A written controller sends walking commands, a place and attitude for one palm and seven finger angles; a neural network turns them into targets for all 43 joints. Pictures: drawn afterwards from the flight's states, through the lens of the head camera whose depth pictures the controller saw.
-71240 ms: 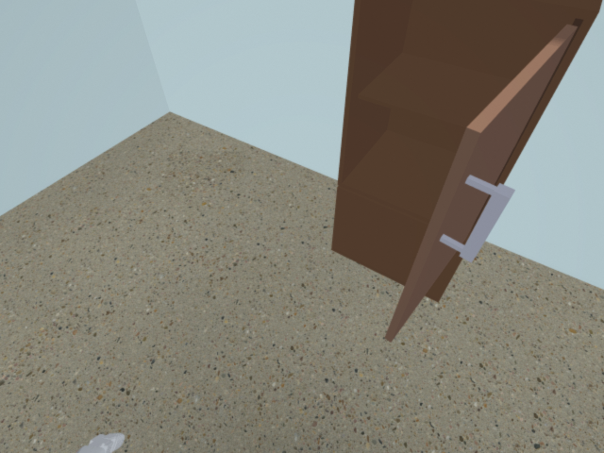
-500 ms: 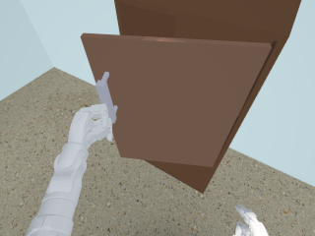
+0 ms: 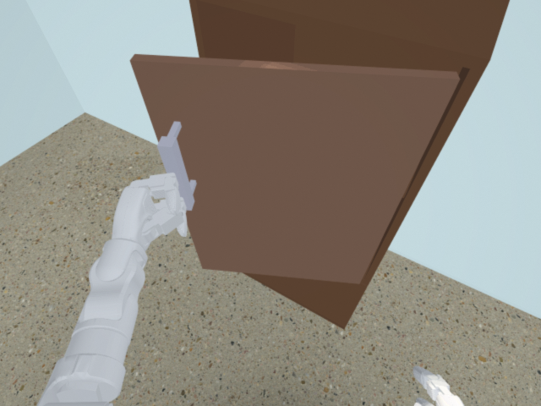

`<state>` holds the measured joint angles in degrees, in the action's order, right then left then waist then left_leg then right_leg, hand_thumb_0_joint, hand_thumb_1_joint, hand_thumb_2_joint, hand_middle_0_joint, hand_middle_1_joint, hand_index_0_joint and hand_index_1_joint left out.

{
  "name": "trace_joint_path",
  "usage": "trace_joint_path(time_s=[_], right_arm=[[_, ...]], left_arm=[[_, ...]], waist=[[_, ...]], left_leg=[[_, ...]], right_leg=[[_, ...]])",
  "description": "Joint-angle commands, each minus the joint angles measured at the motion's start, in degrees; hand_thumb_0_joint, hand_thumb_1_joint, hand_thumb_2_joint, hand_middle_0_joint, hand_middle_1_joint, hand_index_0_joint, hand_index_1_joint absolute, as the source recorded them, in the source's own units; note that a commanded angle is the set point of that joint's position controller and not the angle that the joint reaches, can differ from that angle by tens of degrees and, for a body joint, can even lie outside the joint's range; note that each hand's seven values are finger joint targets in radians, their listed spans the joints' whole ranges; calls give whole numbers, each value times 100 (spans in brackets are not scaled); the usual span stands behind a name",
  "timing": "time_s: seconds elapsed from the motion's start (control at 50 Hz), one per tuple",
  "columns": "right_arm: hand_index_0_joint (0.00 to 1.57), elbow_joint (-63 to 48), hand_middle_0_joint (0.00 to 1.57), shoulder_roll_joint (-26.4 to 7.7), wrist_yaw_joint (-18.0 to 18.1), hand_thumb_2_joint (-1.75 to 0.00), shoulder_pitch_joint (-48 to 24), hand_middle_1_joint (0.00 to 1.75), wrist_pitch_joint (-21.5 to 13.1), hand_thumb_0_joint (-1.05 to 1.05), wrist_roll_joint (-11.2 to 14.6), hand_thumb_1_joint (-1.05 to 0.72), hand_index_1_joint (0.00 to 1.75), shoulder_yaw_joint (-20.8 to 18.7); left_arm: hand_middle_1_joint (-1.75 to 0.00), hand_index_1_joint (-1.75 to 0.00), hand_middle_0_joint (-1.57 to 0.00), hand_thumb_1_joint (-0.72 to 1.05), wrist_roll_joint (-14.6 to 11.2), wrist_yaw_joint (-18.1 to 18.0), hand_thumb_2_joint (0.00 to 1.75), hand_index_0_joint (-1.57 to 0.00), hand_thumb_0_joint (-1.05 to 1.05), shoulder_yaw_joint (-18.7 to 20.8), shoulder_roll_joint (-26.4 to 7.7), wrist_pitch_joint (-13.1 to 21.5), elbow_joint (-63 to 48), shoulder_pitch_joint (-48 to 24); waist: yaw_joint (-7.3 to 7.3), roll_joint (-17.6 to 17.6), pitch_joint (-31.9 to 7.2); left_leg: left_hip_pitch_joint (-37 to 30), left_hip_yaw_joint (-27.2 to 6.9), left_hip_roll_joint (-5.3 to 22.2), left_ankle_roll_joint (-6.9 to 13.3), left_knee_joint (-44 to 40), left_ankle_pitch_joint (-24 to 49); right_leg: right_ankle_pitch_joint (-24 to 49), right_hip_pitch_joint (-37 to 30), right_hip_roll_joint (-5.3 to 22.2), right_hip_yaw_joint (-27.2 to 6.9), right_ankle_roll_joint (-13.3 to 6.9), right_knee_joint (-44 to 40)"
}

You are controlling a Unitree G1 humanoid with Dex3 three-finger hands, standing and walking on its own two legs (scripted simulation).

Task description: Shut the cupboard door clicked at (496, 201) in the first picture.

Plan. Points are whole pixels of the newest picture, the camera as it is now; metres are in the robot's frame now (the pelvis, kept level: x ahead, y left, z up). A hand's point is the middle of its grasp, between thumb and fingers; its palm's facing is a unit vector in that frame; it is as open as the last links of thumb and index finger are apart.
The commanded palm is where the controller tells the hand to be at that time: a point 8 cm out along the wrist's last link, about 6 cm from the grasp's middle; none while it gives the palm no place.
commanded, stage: push the door shut along its arc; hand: left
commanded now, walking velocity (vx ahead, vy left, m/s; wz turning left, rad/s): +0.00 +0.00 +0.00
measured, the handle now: (181, 168) +0.46 +0.17 +0.08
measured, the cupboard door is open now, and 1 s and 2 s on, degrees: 24 10 0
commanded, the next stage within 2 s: pull the fist back off the door in 1.90 s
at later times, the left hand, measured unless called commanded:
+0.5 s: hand (191, 185) +0.42 +0.15 +0.09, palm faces -0.17 -0.99 -0.01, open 3.2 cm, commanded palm +0.41 +0.19 +0.09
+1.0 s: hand (212, 159) +0.48 +0.12 +0.09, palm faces -0.29 -0.96 -0.01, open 3.1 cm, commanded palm +0.48 +0.16 +0.09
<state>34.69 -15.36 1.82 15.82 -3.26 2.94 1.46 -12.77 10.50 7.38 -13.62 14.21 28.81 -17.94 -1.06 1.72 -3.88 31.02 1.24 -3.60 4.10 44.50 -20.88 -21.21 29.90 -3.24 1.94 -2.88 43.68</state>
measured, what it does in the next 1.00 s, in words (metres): stands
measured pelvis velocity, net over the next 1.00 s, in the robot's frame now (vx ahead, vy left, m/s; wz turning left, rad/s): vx -0.01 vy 0.01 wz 0.00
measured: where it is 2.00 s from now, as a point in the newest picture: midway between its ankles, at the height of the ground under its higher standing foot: outside the picture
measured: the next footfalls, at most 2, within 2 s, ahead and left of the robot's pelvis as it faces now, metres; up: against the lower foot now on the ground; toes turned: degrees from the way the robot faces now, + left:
none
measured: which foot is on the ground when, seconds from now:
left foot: down 0.00-1.00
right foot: down 0.00-1.00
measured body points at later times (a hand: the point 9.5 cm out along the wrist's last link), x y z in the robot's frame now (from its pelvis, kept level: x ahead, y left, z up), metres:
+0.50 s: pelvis +0.00 +0.00 -0.01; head +0.05 +0.00 +0.44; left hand +0.42 +0.20 +0.09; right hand +0.09 -0.26 -0.12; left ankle +0.01 +0.07 -0.71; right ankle +0.01 -0.09 -0.71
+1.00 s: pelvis -0.01 +0.01 -0.02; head +0.09 +0.02 +0.42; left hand +0.49 +0.17 +0.09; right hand +0.02 -0.26 -0.13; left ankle +0.01 +0.07 -0.71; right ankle +0.01 -0.09 -0.71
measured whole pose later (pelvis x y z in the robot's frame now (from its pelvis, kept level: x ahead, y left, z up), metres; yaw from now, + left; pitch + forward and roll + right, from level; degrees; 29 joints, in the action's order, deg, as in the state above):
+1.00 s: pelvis -0.01 +0.01 -0.02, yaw +0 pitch +16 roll -2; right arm 38.1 -16.8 0.8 21.1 -1.6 2.1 1.5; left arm -10.5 21.7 10.1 -22.5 18.4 66.2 -53.8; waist -7.9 2.0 -5.3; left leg 45.4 1.0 -3.4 4.8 52.1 -22.7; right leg -22.4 43.5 -3.3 2.8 -2.4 49.8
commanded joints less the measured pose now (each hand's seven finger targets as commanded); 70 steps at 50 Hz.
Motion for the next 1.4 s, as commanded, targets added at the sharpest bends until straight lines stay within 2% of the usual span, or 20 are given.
trace_joint_path(time_s=[0.0, 0.06, 0.14, 0.18, 0.24, 0.32, 0.38, 0.46, 0.48, 0.62, 0.78, 0.86, 0.96, 1.02, 1.1, 1.14, 1.16, 1.22, 1.26, 1.38], right_arm=[[20, -823, 20, -703, 9, -90, -186, 30, -328, 0, 6, -90, 30, -275], [20, -743, 20, -758, 35, -90, -143, 30, -252, 0, 12, -90, 30, -246], [20, -686, 20, -787, 88, -90, -136, 30, -184, 0, 7, -90, 30, -221], [20, -676, 20, -739, 76, -90, -118, 30, -211, 0, 3, -90, 30, -208], [20, -624, 20, -801, 58, -90, 33, 30, -226, 0, -6, -90, 30, -248], [20, -547, 20, -830, 50, -90, 134, 30, -175, 0, 9, -90, 30, -227], [20, -507, 20, -853, 40, -90, 234, 30, -161, 0, 17, -90, 30, -248], [20, -391, 20, -930, 35, -90, 420, 30, -129, 0, -2, -90, 30, -288], [20, -386, 20, -907, 21, -90, 430, 30, -139, 0, -1, -90, 30, -298], [20, -276, 20, -1008, -5, -90, 666, 30, -62, 0, -25, -90, 30, -324], [20, -132, 20, -1096, -13, -90, 903, 30, -27, 0, -53, -90, 30, -338], [20, -87, 20, -1135, -29, -90, 1011, 30, -27, 0, -75, -90, 30, -355], [20, -83, 20, -1174, -54, -90, 1132, 30, -7, 0, -97, -90, 30, -377], [20, -27, 20, -1160, -73, -90, 1159, 30, 7, 0, -111, -90, 30, -390], [20, 5, 20, -1211, -67, -90, 1277, 30, 32, 0, -125, -90, 30, -358], [20, 1, 20, -1185, -61, -90, 1307, 30, 36, 0, -151, -90, 30, -354], [20, 6, 20, -1212, -73, -90, 1320, 30, 33, 0, -166, -90, 30, -353], [20, 0, 20, -1187, -88, -90, 1357, 30, 49, 0, -184, -90, 30, -359], [20, 6, 20, -1234, -69, -90, 1395, 30, 63, 0, -178, -90, 30, -362], [20, 27, 20, -1216, -49, -90, 1467, 30, 93, 0, -193, -90, 30, -347]], left_arm=[[-150, -150, -130, 90, -55, -4, 90, -130, 0, 186, -720, 372, -1297, -1923], [-150, -150, -130, 90, 6, 23, 90, -130, 0, 303, -1006, 336, -855, -2401], [-150, -150, -130, 90, 24, 134, 90, -130, 0, 500, -1381, 378, -363, -3204], [-150, -150, -130, 90, 15, 241, 90, -130, 0, 244, -1111, 455, -286, -3601], [-150, -150, -130, 90, -53, 399, 90, -130, 0, 449, -1313, 544, 32, -3580], [-150, -150, -130, 90, -83, 647, 90, -130, 0, 432, -1432, 589, 504, -4083], [-150, -150, -130, 90, -81, 742, 90, -130, 0, 241, -1246, 614, 778, -4390], [-150, -150, -130, 90, -51, 787, 90, -130, 0, 366, -1457, 682, 1124, -4956], [-150, -150, -130, 90, -57, 826, 90, -130, 0, 173, -1208, 704, 1177, -5007], [-150, -150, -130, 90, 9, 938, 90, -130, 0, 331, -1463, 780, 1819, -5393], [-150, -150, -130, 90, 137, 1018, 90, -130, 0, 383, -1685, 804, 2386, -6182], [-150, -150, -130, 90, 169, 1131, 90, -130, 0, 430, -1831, 829, 2400, -6501], [-150, -150, -130, 90, 165, 1216, 90, -130, 0, 401, -1773, 776, 2482, -6657], [-150, -150, -130, 90, 188, 1204, 90, -130, 0, 150, -1491, 727, 2511, -6927], [-150, -150, -130, 90, 228, 1088, 90, -130, 0, 535, -1922, 596, 2881, -7093], [-150, -150, -130, 90, 287, 1070, 90, -130, 0, 461, -1896, 626, 2799, -7383], [-150, -150, -130, 90, 347, 1072, 90, -130, 0, 648, -2129, 643, 2894, -7298], [-150, -150, -130, 90, 379, 1175, 90, -130, 0, 417, -1900, 621, 2944, -7423], [-150, -150, -130, 90, 370, 1247, 90, -130, 0, 620, -2173, 607, 3064, -7449], [-150, -150, -130, 90, 391, 1374, 90, -130, 0, 507, -2111, 456, 3134, -7656]], waist=[[-35, -52, -1737], [-183, -372, -1357], [-235, -263, -1411], [-288, -32, -1706], [-244, -65, -2028], [-359, -190, -1815], [-435, -60, -1855], [-514, -83, -2100], [-542, 4, -2169], [-611, -71, -2143], [-846, -23, -2225], [-887, 249, -2613], [-917, 248, -2781], [-1032, 342, -2620], [-1078, 13, -2486], [-1135, 267, -2637], [-1047, 292, -2789], [-1161, 258, -2858], [-1158, 269, -2927], [-1212, 423, -2984]], left_leg=[[-1140, -468, 338, -257, -602, 1286], [-845, -470, 340, -216, -614, 1003], [-682, -422, 303, -177, -553, 675], [-878, -465, 295, -198, -518, 838], [-984, -486, 303, -213, -394, 1209], [-609, -466, 289, -197, -346, 1092], [-728, -510, 295, -204, -302, 1130], [-825, -590, 319, -216, -238, 1147], [-896, -576, 310, -215, -218, 1242], [-679, -592, 317, -207, -129, 1172], [-581, -682, 356, -198, 31, 1075], [-801, -751, 379, -225, 178, 1414], [-1021, -862, 419, -262, 267, 1715], [-1160, -929, 445, -275, 282, 1608], [-695, -859, 407, -204, 296, 1404], [-756, -851, 378, -194, 378, 1606], [-761, -869, 392, -224, 420, 1667], [-775, -848, 399, -202, 505, 1752], [-723, -846, 402, -203, 578, 1866], [-704, -812, 396, -178, 686, 1932]], right_leg=[[1482, -521, 200, -185, 92, -528], [1305, -407, 219, -229, 122, -599], [1004, -422, 248, -358, 129, -651], [1162, -382, 242, -319, 111, -556], [1510, -444, 219, -302, 93, -446], [1529, -385, 234, -350, 115, -420], [1477, -124, 212, -292, 102, -376], [1351, 85, 189, -247, 95, -294], [1423, 122, 179, -241, 95, -282], [1319, 311, 142, -228, 86, -222], [1108, 746, 106, -223, 92, -118], [1281, 899, 92, -198, 66, 25], [1308, 1174, 52, -113, 55, 117], [1119, 1498, 32, -66, 53, 90], [1105, 1321, 34, -123, 69, 70], [1202, 1395, 36, -98, 58, 163], [1249, 1338, 36, -137, 58, 195], [1346, 1388, 12, -121, 71, 231], [1427, 1410, 6, -137, 67, 280], [1458, 1518, -21, -121, 63, 322]])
